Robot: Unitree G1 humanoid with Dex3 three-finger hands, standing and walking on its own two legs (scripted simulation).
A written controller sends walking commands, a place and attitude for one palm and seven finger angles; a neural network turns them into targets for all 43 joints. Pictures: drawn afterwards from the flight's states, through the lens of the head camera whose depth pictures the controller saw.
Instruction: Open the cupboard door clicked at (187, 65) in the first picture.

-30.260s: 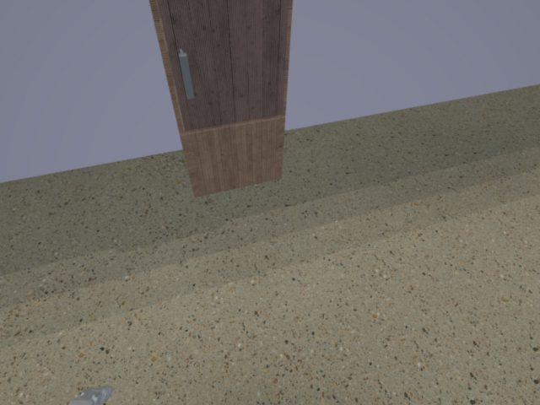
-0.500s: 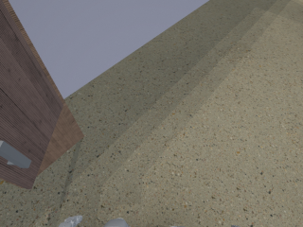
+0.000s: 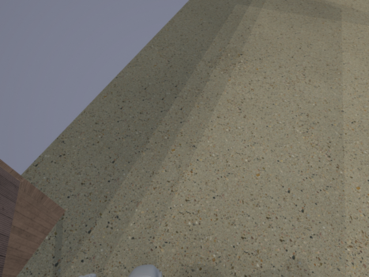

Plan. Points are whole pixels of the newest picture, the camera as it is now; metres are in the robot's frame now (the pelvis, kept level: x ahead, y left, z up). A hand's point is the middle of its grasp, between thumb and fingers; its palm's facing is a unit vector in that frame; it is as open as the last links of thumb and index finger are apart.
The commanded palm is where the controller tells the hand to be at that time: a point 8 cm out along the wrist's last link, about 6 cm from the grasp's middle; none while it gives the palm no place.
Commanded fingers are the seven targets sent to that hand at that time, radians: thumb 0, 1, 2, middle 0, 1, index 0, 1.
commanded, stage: walk to a spot facing it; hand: left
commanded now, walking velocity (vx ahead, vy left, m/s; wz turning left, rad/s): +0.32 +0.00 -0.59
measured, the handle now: out of the picture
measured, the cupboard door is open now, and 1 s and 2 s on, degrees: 38 38 38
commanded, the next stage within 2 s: turn to face it in 1.18 s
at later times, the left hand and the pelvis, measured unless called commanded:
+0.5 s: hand (141, 189) +0.36 +0.15 -0.15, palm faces -0.33 -0.92 -0.19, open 7.4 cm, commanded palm none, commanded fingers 0.00 0.90 0.90 -0.20 -0.30 -0.20 -0.30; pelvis +0.19 +0.00 +0.01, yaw -19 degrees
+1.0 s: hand (190, 157) +0.48 +0.02 -0.15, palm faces -0.39 -0.89 -0.22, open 7.2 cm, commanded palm none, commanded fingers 0.00 0.90 0.90 -0.20 -0.30 -0.20 -0.30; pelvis +0.39 -0.16 +0.01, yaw -27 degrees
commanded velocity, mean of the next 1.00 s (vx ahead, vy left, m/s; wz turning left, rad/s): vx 0.36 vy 0.00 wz -0.33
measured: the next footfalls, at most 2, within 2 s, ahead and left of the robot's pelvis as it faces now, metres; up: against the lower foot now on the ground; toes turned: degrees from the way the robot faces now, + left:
left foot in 0.22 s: +0.20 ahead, +0.14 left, +0.00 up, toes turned -4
right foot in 0.64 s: +0.33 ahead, -0.18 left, +0.00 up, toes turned -29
